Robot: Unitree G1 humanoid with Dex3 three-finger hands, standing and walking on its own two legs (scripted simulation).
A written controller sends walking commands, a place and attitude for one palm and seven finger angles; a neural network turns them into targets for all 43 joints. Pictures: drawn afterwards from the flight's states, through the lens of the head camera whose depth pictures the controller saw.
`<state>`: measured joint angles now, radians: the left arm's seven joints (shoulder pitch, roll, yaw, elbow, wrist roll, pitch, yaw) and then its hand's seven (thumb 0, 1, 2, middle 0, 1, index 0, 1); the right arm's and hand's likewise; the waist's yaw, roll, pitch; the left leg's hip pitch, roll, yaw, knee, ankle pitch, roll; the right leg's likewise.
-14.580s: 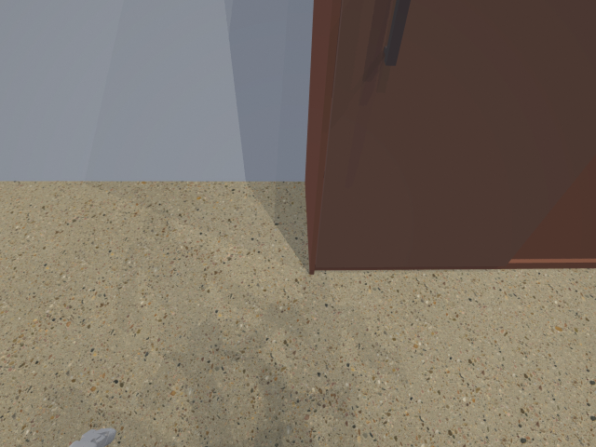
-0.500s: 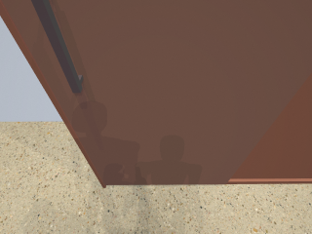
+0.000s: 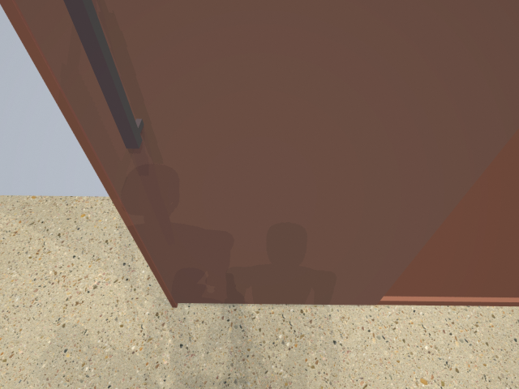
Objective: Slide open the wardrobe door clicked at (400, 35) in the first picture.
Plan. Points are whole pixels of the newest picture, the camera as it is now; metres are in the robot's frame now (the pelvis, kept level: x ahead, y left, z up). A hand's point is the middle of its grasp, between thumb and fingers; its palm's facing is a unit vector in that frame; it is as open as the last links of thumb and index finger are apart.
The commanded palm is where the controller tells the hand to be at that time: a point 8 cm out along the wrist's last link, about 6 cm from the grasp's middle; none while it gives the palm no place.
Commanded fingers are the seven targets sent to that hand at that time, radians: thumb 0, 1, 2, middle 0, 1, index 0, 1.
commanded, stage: shuffle to correct the standing spot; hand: left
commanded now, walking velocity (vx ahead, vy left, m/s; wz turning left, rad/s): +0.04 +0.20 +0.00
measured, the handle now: (112, 68) +0.48 +0.25 +0.25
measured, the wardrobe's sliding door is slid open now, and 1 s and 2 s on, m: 0.00 0.00 0.00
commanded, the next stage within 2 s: come to a stop and stand still in 0.36 s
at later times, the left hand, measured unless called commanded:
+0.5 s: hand out of the picture +0.03 +0.25 -0.18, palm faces +0.13 -0.97 -0.21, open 7.4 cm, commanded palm none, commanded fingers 0.00 0.90 0.90 -0.20 -0.30 -0.20 -0.30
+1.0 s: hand out of the picture +0.04 +0.28 -0.18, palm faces +0.03 -0.98 -0.20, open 7.3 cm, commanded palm none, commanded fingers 0.00 0.90 0.90 -0.20 -0.30 -0.20 -0.30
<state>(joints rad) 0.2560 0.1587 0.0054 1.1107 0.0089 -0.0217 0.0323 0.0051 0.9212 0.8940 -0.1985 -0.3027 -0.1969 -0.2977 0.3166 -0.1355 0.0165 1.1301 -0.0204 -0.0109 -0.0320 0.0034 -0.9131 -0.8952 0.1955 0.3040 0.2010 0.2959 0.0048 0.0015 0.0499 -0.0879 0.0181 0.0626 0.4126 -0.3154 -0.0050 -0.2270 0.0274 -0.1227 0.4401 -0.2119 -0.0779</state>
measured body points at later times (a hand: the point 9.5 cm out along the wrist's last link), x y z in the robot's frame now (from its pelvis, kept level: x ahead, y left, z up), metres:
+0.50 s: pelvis +0.00 +0.06 -0.01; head +0.04 +0.07 +0.44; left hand +0.02 +0.30 -0.17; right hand +0.02 -0.16 -0.17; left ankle -0.04 +0.15 -0.71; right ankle +0.01 -0.07 -0.74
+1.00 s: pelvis +0.00 +0.10 +0.00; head +0.03 +0.11 +0.45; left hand +0.04 +0.33 -0.16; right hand +0.05 -0.13 -0.15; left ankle +0.02 +0.22 -0.74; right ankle +0.02 -0.01 -0.74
